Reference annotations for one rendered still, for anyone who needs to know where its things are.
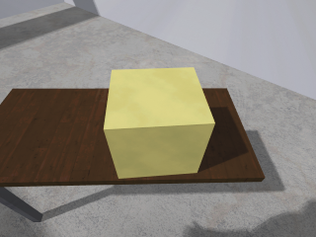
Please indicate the table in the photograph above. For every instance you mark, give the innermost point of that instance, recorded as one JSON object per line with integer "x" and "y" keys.
{"x": 53, "y": 137}

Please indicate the carton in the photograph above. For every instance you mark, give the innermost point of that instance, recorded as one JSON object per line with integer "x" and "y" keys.
{"x": 157, "y": 121}

